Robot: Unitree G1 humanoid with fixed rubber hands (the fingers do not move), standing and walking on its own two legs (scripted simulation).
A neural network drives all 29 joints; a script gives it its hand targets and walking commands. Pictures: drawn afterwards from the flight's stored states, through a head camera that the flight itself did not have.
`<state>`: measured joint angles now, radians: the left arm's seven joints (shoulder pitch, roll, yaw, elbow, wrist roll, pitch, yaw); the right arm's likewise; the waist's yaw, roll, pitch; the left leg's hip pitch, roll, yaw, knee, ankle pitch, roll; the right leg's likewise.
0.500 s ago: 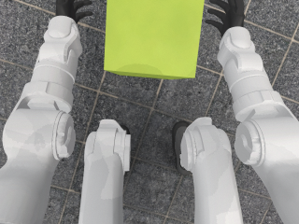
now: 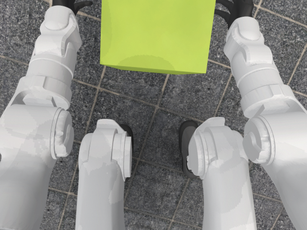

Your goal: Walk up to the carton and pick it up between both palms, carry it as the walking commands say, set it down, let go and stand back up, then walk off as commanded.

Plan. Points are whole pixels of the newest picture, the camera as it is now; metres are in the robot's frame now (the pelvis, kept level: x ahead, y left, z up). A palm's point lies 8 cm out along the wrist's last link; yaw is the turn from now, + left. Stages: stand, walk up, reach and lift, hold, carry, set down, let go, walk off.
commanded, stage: reach and lift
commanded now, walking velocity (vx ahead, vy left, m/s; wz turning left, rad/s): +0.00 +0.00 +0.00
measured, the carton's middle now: (155, 13) +0.55 +0.01 -0.23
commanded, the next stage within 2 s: none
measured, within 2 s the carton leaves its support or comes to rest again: leaves its support in 1.06 s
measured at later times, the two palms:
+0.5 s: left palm (87, 7) +0.54 +0.15 -0.17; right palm (224, 17) +0.53 -0.12 -0.17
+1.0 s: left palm (87, 8) +0.54 +0.15 -0.17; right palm (224, 12) +0.53 -0.12 -0.16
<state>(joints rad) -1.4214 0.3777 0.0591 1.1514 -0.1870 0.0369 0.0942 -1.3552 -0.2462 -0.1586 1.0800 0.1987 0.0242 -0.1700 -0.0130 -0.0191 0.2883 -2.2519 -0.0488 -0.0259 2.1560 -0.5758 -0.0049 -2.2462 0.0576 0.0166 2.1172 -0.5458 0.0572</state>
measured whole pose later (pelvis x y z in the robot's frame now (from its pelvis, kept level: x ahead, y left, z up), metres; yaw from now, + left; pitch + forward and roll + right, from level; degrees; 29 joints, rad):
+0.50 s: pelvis +0.00 +0.00 +0.01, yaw +0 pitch +39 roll -2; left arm -1.45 0.28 0.05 1.13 -0.13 0.03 0.14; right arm -1.37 -0.18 -0.16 1.06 0.17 0.01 -0.22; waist -0.01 -0.03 0.31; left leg -2.24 -0.05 -0.03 2.14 -0.58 -0.01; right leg -2.23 0.07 0.02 2.10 -0.54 0.06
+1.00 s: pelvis +0.01 +0.00 -0.01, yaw +0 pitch +39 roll -2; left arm -1.36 0.18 0.29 0.96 0.11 0.20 0.08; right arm -1.33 -0.09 -0.40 0.93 -0.06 0.18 -0.16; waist -0.01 -0.04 0.24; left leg -2.28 -0.08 -0.02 2.20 -0.60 -0.02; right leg -2.27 0.11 0.05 2.17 -0.58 0.09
